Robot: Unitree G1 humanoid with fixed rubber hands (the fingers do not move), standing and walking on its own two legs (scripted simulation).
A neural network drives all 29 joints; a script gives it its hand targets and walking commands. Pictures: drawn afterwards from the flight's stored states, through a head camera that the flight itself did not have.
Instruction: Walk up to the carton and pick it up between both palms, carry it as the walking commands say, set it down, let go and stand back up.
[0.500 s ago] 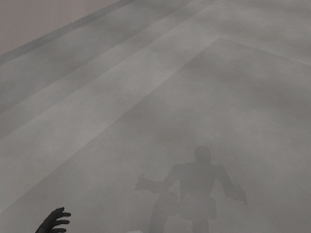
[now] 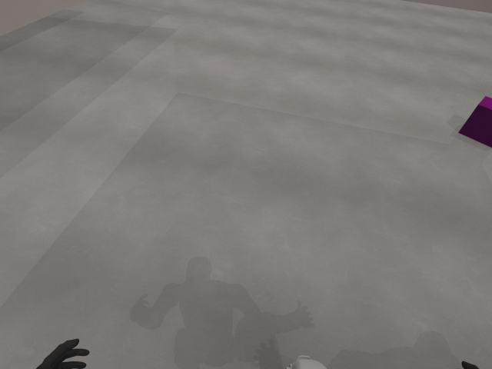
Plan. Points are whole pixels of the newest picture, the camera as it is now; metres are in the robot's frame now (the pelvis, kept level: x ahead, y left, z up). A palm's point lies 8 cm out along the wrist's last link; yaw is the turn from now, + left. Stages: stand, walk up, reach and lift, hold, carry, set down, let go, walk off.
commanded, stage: walk up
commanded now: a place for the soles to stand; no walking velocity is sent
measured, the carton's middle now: (489, 122) +1.93 -1.87 -0.66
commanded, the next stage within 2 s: none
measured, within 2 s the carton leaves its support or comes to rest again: neither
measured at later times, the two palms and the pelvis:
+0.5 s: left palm (159, 239) +0.42 +0.21 -0.12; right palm (449, 294) +0.30 -0.42 -0.10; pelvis +0.27 -0.07 -0.02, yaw -14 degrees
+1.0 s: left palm (246, 140) +0.77 +0.01 -0.08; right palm (490, 255) +0.42 -0.59 -0.12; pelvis +0.51 -0.24 -0.03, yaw -26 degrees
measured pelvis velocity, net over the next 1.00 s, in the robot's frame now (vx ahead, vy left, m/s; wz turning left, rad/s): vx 0.51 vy -0.24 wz -0.45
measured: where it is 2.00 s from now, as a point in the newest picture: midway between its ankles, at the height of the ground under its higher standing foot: (364, 235)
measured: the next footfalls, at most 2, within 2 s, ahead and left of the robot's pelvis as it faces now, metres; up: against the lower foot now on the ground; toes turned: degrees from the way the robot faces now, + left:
right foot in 0.22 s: +0.27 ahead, -0.19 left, +0.00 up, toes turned -11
left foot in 0.52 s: +0.50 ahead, +0.02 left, +0.00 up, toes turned -7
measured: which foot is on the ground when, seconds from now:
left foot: down 0.00-0.26, up 0.28-0.50, down 0.52-0.90, up 0.92-1.00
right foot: up 0.00-0.20, down 0.22-0.52, up 0.54-0.88, down 0.90-1.00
